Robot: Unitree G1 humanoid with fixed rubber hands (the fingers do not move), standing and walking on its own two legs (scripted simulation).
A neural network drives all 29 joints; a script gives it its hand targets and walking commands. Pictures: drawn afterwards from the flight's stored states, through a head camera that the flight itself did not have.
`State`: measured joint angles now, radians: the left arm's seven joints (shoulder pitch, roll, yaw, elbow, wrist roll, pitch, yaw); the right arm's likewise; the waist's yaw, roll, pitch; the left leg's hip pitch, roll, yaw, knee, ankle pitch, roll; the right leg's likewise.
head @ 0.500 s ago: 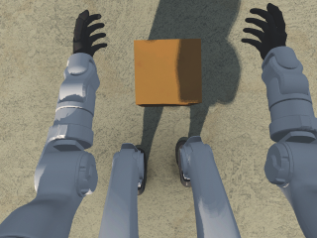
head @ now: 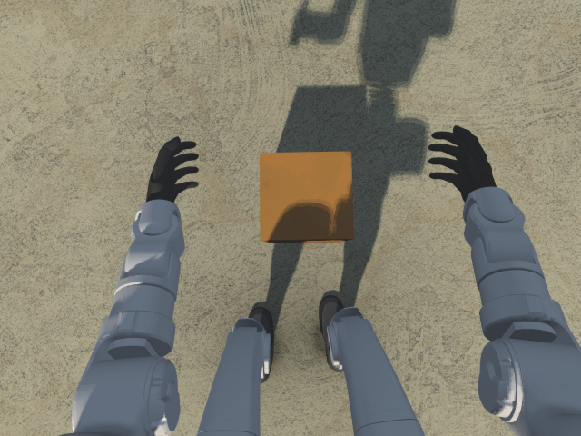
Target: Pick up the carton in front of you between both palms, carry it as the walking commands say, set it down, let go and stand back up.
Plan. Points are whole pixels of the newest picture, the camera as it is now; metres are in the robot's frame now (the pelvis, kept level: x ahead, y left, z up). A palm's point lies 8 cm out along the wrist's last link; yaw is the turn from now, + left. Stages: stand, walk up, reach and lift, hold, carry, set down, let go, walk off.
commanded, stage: let go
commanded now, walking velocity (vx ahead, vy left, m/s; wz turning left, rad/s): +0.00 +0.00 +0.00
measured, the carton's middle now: (304, 203) +0.45 -0.04 -0.56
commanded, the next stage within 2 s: stand in 1.02 s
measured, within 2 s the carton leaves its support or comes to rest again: neither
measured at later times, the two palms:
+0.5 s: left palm (58, 333) +0.26 +0.24 +0.01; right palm (535, 317) +0.24 -0.22 +0.01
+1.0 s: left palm (28, 382) +0.22 +0.25 +0.03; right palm (541, 357) +0.21 -0.21 +0.03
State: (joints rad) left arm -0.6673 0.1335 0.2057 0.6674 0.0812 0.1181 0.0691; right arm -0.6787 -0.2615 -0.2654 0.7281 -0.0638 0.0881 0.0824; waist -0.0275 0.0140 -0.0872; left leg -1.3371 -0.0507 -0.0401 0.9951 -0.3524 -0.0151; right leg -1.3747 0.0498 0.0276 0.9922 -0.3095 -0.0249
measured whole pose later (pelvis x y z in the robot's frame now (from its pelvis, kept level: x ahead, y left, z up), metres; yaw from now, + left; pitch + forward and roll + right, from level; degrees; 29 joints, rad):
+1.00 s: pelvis +0.06 +0.02 +0.09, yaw -1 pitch -6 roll +0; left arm 0.21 0.20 0.04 0.42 0.01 0.14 -0.06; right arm 0.22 -0.21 -0.05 0.40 -0.03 0.17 0.07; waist 0.00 0.01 0.12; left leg -0.06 -0.04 -0.04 0.46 -0.30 0.03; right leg -0.09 0.03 0.05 0.45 -0.26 0.00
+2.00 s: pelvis +0.04 +0.01 +0.10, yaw +0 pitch -3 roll +0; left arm 0.19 0.30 0.05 0.89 0.01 -0.02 0.03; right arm 0.22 -0.32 -0.03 0.85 -0.01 -0.02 -0.03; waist 0.00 0.01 0.03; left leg -0.13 -0.03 -0.07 0.45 -0.26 0.01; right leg -0.15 0.04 0.03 0.44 -0.23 -0.02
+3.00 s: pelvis +0.03 +0.01 +0.10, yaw -1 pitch -3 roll +0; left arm 0.16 0.34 0.03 1.00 0.00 -0.03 0.03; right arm 0.18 -0.35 -0.02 0.97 0.00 -0.03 -0.03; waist 0.00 0.01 0.04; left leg -0.11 -0.03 -0.05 0.37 -0.20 0.01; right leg -0.14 0.04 0.05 0.36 -0.17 -0.02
